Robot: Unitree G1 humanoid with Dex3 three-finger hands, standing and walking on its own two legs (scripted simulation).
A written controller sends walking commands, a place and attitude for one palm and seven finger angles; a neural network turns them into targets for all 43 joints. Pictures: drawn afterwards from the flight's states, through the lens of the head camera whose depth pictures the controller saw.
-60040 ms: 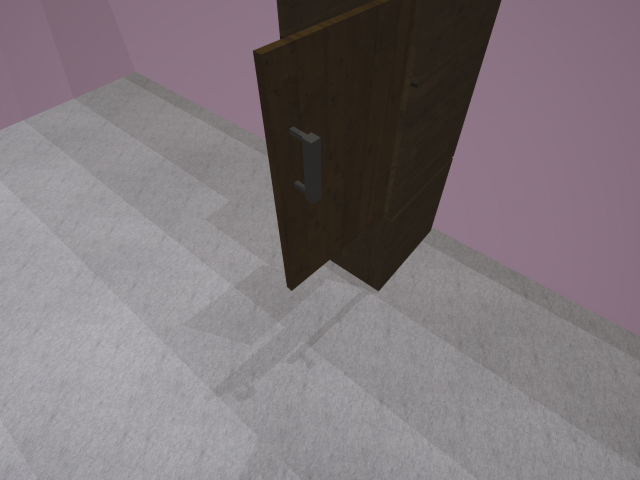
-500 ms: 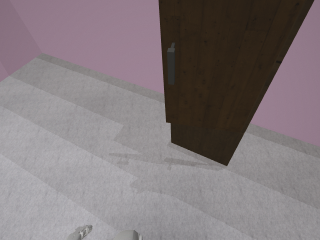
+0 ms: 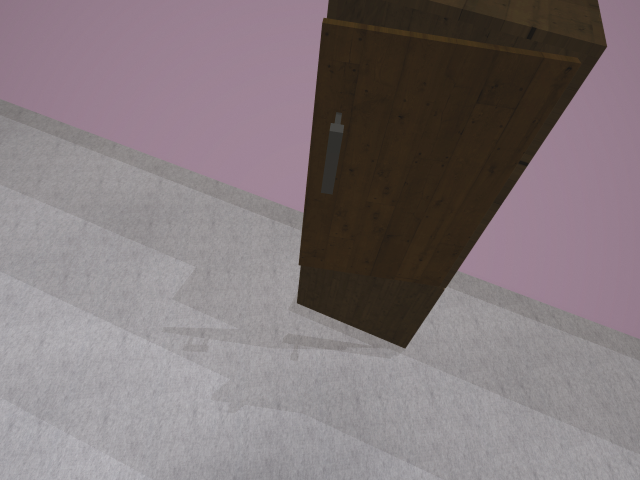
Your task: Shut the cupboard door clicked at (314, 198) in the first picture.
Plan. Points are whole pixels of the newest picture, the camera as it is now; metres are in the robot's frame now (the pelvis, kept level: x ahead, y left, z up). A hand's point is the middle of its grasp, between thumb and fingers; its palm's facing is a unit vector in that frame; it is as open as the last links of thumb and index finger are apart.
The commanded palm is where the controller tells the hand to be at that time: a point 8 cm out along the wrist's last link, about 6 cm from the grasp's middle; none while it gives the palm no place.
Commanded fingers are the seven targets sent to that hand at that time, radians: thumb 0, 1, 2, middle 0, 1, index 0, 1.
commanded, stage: take the last steps up to it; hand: left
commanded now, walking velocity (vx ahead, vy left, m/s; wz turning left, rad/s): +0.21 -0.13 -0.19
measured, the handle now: (332, 154) +0.62 +0.03 +0.04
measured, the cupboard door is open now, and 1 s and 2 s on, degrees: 16 16 16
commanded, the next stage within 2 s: come to a stop and stand still in 0.44 s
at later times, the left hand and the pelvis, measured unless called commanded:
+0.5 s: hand (276, 456) +0.18 +0.06 -0.16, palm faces -0.07 -0.98 -0.20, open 7.3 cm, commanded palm none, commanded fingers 0.00 0.90 0.90 -0.20 -0.30 -0.20 -0.30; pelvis +0.07 -0.10 +0.00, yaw -4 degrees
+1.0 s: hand out of the picture +0.13 +0.05 -0.19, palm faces -0.01 -0.98 -0.20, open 7.4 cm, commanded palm none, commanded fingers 0.00 0.90 0.90 -0.20 -0.30 -0.20 -0.30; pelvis +0.12 -0.12 -0.01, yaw -4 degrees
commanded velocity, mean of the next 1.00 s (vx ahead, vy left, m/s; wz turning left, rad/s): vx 0.01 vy -0.01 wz -0.02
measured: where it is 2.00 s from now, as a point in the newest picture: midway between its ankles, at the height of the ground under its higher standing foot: outside the picture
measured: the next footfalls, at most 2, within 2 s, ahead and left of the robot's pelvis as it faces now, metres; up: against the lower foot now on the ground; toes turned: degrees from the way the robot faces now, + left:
right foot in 0.38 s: +0.10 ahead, -0.19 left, +0.00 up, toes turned -9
left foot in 0.74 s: +0.21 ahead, -0.02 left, +0.00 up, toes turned +0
